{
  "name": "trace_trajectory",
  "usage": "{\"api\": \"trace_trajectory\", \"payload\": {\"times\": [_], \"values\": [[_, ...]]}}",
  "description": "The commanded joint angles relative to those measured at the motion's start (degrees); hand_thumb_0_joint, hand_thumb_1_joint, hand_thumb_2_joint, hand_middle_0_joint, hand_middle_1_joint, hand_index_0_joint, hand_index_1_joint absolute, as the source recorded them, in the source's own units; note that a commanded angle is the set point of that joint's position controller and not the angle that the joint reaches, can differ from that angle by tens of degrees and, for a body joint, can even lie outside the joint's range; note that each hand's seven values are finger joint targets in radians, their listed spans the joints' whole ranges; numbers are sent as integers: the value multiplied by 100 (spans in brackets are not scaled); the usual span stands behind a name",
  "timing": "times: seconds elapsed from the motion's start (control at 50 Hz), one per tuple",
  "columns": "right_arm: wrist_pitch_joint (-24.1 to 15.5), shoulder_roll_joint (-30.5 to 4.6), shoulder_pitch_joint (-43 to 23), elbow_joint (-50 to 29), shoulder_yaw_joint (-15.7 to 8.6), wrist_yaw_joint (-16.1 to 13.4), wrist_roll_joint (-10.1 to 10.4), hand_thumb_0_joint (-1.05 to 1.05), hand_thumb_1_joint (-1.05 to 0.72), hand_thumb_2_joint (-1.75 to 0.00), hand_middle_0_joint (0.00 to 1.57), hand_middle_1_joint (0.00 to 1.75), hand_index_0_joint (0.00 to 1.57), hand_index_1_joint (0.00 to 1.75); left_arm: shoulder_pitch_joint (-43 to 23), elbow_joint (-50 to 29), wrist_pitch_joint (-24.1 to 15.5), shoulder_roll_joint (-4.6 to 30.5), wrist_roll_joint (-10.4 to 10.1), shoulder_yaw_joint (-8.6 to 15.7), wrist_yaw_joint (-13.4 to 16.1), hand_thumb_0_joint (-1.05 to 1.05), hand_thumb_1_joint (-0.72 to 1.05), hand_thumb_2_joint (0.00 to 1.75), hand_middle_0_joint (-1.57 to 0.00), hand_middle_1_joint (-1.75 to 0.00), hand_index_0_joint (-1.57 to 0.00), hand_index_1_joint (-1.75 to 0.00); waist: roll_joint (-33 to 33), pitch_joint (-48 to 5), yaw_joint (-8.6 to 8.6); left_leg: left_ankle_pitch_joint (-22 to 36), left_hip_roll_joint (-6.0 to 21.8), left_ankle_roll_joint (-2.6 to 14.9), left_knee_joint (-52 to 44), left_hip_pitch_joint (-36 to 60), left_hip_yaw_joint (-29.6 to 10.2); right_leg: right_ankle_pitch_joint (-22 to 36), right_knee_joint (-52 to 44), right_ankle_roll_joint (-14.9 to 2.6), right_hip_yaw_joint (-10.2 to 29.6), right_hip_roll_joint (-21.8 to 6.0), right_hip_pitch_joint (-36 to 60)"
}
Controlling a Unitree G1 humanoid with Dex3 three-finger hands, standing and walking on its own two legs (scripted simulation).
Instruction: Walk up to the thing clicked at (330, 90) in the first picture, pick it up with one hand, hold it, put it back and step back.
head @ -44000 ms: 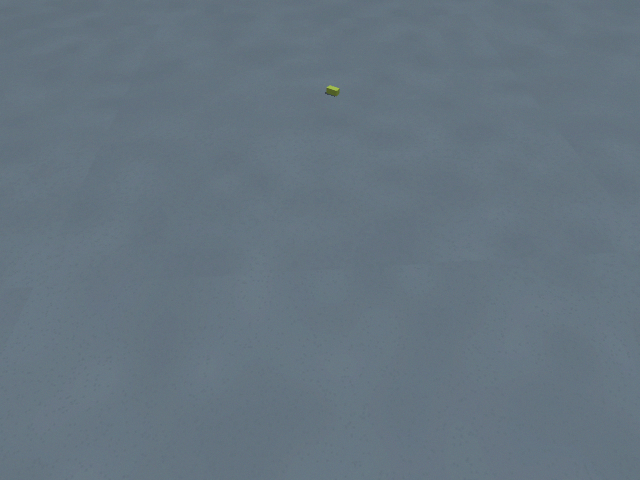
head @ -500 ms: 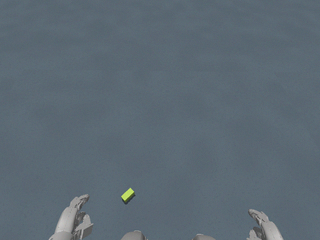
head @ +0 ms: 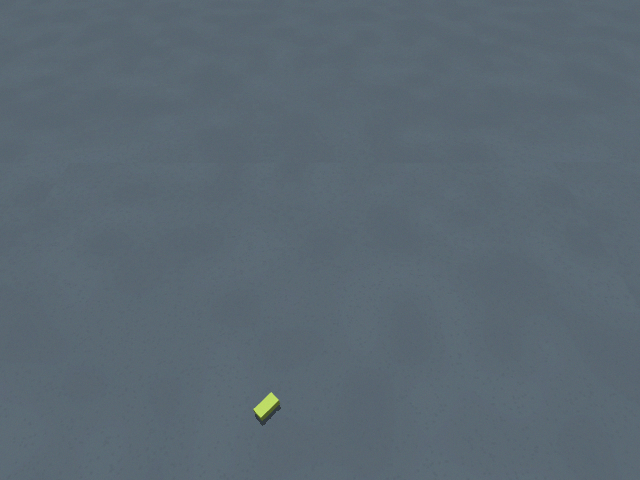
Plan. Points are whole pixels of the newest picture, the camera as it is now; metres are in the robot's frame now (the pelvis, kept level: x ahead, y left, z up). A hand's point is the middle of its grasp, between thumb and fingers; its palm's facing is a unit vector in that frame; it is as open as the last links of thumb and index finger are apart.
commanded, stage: stand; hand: left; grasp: from above
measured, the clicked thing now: (266, 406) +0.44 +0.21 -0.76
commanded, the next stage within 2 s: step back in 1.88 s
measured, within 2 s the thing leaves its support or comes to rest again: neither
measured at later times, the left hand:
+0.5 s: hand out of the picture +0.05 +0.23 -0.16, palm faces +0.01 -0.94 -0.34, open 7.4 cm
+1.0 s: hand out of the picture +0.09 +0.22 -0.15, palm faces +0.00 -0.94 -0.34, open 7.4 cm
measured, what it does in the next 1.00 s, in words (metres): stands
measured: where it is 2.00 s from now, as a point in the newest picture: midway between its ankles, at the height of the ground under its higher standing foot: outside the picture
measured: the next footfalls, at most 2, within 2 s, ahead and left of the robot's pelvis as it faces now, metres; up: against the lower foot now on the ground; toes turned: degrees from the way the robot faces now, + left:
none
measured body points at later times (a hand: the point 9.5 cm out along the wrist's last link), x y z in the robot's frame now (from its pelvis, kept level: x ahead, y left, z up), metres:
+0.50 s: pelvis +0.00 -0.02 +0.01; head +0.00 -0.02 +0.46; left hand +0.05 +0.28 -0.13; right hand +0.06 -0.31 -0.14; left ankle +0.01 +0.12 -0.74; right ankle +0.00 -0.14 -0.74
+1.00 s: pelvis +0.01 -0.02 +0.01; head +0.02 -0.02 +0.46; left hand +0.09 +0.27 -0.13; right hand +0.08 -0.31 -0.13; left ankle +0.01 +0.12 -0.74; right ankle +0.00 -0.14 -0.74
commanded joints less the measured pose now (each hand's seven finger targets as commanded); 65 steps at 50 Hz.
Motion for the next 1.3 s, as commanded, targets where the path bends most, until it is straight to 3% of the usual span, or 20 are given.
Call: {"api": "trace_trajectory", "payload": {"times": [0.0,0.1,0.16,0.38,0.5,0.54,0.6,0.68,0.8,0.92,1.28], "values": [[-132,-1150,-185,-218,-191,-79,26,0,-90,-90,20,30,20,30,-315,-202,-172,1102,-35,217,113,0,90,90,-20,-30,-20,-30,54,-356,-78,1192,561,134,-723,37,-492,799,-521,-221,338,-341,205],[-76,-1209,-318,-111,-194,-44,24,0,-90,-90,20,30,20,30,-351,-6,-145,1148,-15,206,80,0,90,90,-20,-30,-20,-30,56,-6,-54,42,545,106,-1016,-168,-552,67,-745,-207,311,-286,57],[-63,-1209,-337,-76,-198,-21,18,0,-90,-90,20,30,20,30,-421,32,-155,1211,-24,218,68,0,90,90,-20,-30,-20,-30,37,-15,-69,-159,567,106,-1046,-205,-549,-114,-825,-223,377,-317,44],[-102,-1277,-441,11,-158,5,43,0,-90,-90,20,30,20,30,-537,139,-222,1290,-51,201,39,0,90,90,-20,-30,-20,-30,-26,-261,-76,552,609,105,-929,141,-466,263,-978,-242,474,-400,99],[-83,-1310,-450,64,-115,1,47,0,-90,-90,20,30,20,30,-640,168,-227,1354,-76,216,30,0,90,90,-20,-30,-20,-30,-23,-263,-103,588,624,90,-922,131,-413,388,-1014,-238,500,-396,157],[-90,-1314,-398,95,-96,-4,50,0,-90,-90,20,30,20,30,-628,181,-223,1337,-83,213,30,0,90,90,-20,-30,-20,-30,50,-336,-103,740,659,88,-946,149,-420,585,-986,-261,507,-420,258],[-116,-1323,-413,93,-82,-15,55,0,-90,-90,20,30,20,30,-632,171,-240,1348,-106,222,28,0,90,90,-20,-30,-20,-30,4,-549,-92,1408,698,78,-881,330,-381,1313,-840,-263,451,-435,415],[-104,-1381,-454,121,-76,-28,56,0,-90,-90,20,30,20,30,-692,191,-211,1326,-104,212,21,0,90,90,-20,-30,-20,-30,28,-413,-90,1129,691,64,-955,216,-373,973,-923,-245,438,-394,374],[-128,-1402,-521,101,-65,-28,67,0,-90,-90,20,30,20,30,-742,173,-213,1361,-111,233,15,0,90,90,-20,-30,-20,-30,34,-582,-95,1490,744,88,-924,378,-346,1379,-849,-264,441,-436,449],[-136,-1395,-573,94,-44,-14,66,0,-90,-90,20,30,20,30,-800,173,-197,1367,-115,221,-15,0,90,90,-20,-30,-20,-30,40,-403,-87,1117,732,50,-1063,228,-362,901,-906,-266,424,-388,339],[-141,-1448,-581,113,-49,21,72,0,-90,-90,20,30,20,30,-821,95,-236,1455,-127,191,-25,0,90,90,-20,-30,-20,-30,-8,-568,-119,1333,760,63,-1023,336,-322,1203,-858,-290,445,-436,379]]}}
